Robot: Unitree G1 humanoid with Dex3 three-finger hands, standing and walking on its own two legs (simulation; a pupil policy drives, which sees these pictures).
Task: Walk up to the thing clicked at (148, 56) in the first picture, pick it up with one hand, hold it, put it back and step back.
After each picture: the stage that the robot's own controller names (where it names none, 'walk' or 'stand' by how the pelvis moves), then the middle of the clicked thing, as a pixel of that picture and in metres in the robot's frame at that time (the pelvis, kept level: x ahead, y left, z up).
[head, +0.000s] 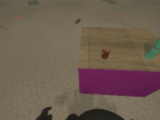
stand; (157, 47) +0.69 -0.56 +0.02
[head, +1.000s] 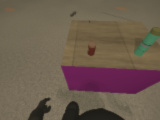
sink last; (146, 43) +0.65 -0.41 +0.05
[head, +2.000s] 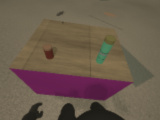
sink last; (104, 51) +0.54 -0.08 +0.05
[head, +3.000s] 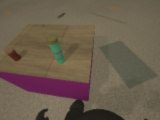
stand; (57, 51) +0.48 +0.30 +0.05
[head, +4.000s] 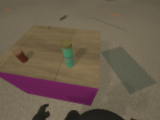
stand; (68, 55) +0.47 +0.20 +0.03
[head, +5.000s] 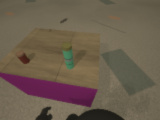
stand; (68, 57) +0.48 +0.20 +0.01
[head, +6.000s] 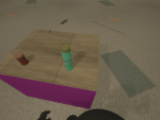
stand; (67, 58) +0.47 +0.21 +0.01
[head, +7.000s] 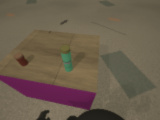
stand; (67, 59) +0.46 +0.21 +0.01
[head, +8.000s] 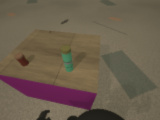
stand; (67, 60) +0.46 +0.21 +0.01
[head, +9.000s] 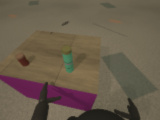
rise first; (68, 60) +0.45 +0.21 +0.02
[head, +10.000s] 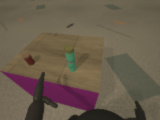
go down; (71, 59) +0.47 +0.20 +0.02
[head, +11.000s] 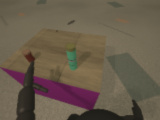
go down; (72, 58) +0.48 +0.19 +0.02
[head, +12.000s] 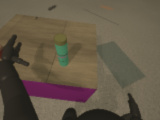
go down; (62, 52) +0.46 +0.19 +0.06
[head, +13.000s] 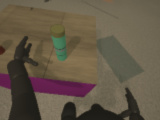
close in; (60, 45) +0.47 +0.19 +0.09
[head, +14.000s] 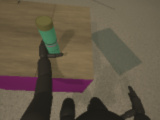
close; (50, 40) +0.48 +0.21 +0.11
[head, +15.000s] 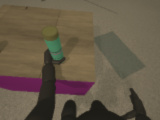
lift; (55, 48) +0.44 +0.20 +0.10
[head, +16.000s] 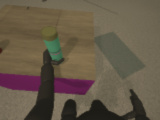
lift; (54, 49) +0.44 +0.20 +0.11
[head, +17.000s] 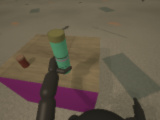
lift; (61, 55) +0.32 +0.17 +0.23
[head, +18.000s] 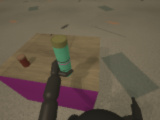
hold; (63, 58) +0.32 +0.17 +0.20
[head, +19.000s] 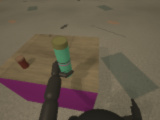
hold; (64, 60) +0.33 +0.17 +0.19
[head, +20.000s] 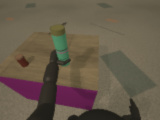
crouch; (61, 48) +0.40 +0.19 +0.20
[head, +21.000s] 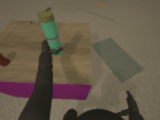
lower; (52, 37) +0.49 +0.20 +0.18
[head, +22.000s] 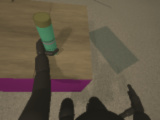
lower; (48, 38) +0.50 +0.21 +0.11
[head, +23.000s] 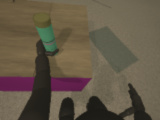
lower; (48, 38) +0.50 +0.21 +0.11
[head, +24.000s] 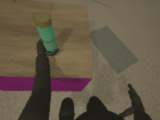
lower; (48, 38) +0.50 +0.21 +0.11
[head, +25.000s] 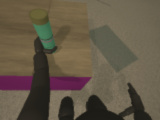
lower; (46, 36) +0.51 +0.21 +0.12
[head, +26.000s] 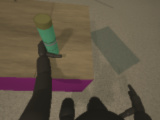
open; (49, 39) +0.49 +0.21 +0.11
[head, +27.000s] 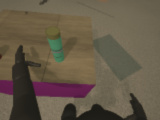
sink last; (56, 47) +0.47 +0.20 +0.08
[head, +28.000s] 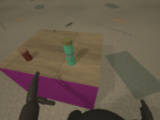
stand; (69, 53) +0.51 +0.21 +0.07
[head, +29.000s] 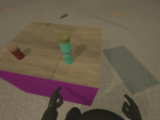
stand; (66, 51) +0.48 +0.21 +0.08
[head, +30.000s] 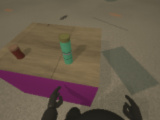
stand; (66, 50) +0.49 +0.21 +0.08
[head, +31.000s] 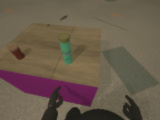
stand; (66, 50) +0.49 +0.21 +0.08
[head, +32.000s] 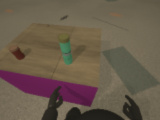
stand; (66, 51) +0.49 +0.21 +0.08
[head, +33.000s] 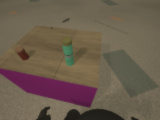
stand; (68, 53) +0.49 +0.21 +0.05
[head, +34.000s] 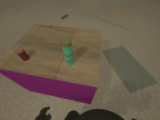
walk; (68, 53) +0.50 +0.20 +0.02
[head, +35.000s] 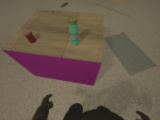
walk; (74, 33) +0.67 +0.19 +0.04
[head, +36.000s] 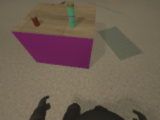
walk; (71, 16) +0.97 +0.26 +0.04
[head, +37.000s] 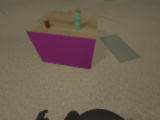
stand; (77, 20) +1.11 +0.24 +0.03
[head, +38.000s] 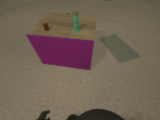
stand; (76, 22) +1.10 +0.24 +0.01
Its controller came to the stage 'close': yes
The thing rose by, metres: 0.19
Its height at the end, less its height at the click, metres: +0.00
